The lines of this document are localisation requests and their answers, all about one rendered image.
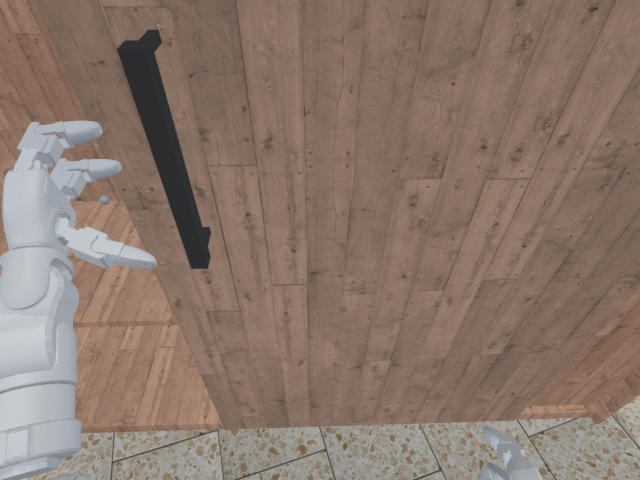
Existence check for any handle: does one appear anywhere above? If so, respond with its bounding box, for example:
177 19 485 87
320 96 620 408
117 30 211 269

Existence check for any wardrobe door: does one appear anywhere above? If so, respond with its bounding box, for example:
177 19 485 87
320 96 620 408
528 288 640 406
35 0 640 430

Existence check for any robot left hand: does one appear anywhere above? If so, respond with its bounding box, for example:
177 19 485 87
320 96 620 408
2 121 157 269

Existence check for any robot right hand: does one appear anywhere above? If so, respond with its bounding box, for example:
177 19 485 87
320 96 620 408
480 426 543 480

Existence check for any left robot forearm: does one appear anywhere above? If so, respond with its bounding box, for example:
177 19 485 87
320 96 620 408
0 246 81 480

